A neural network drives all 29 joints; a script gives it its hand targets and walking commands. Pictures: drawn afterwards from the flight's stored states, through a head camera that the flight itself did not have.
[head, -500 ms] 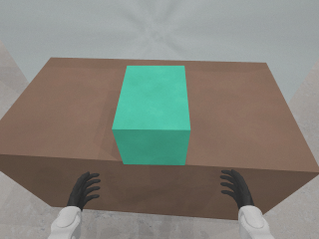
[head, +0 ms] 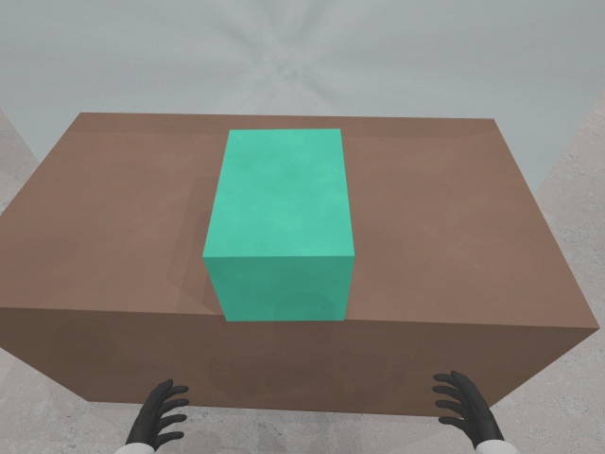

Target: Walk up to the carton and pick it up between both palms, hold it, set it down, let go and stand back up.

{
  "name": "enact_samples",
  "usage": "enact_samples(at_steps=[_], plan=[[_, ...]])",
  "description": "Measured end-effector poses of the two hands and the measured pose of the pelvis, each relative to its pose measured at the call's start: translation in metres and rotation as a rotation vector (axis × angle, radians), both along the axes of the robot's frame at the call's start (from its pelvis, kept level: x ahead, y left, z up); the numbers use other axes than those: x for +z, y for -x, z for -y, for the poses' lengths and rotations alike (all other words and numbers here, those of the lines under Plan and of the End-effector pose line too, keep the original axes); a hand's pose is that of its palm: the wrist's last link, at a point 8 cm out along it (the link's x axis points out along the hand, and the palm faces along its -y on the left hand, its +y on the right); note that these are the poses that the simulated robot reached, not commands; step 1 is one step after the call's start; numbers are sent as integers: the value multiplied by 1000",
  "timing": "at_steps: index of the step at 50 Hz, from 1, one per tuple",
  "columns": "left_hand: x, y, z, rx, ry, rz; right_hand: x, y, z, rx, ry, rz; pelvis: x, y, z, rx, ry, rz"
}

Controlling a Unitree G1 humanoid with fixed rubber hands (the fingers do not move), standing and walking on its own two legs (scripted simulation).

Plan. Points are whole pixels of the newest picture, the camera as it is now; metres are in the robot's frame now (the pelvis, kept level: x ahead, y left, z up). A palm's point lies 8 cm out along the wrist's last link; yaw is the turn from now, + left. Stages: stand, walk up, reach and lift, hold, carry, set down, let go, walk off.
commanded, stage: let go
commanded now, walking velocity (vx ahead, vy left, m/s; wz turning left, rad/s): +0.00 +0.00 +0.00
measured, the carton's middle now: (285, 222) +0.50 +0.07 -0.04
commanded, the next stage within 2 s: stand in 0.52 s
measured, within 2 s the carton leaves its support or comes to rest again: neither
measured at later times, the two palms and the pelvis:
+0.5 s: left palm (165, 436) +0.16 +0.22 -0.08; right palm (504, 449) +0.14 -0.23 -0.08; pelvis +0.00 +0.00 +0.00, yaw -1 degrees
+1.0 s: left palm out of the picture +0.03 +0.24 -0.12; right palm out of the picture +0.03 -0.24 -0.15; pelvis +0.01 -0.01 +0.00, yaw +2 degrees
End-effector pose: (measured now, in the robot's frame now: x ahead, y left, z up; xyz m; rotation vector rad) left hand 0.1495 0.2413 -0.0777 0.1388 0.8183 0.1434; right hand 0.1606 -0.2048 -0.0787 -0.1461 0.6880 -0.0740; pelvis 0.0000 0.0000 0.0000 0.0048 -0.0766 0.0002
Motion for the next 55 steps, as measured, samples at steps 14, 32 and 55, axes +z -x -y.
enact_samples(at_steps=[14,32,55], plan=[[-1,-4,9,-35,-13,-29,-8,14,9,15,16,-33,1,0,-2,-11,0,-15],[-8,1,21,-84,-36,-29,-18,30,33,-12,54,-154,-2,0,3,0,6,-44],[-49,142,16,114,-28,-369,-69,145,37,-111,-5,-595,-2,-7,11,31,-2,-52]])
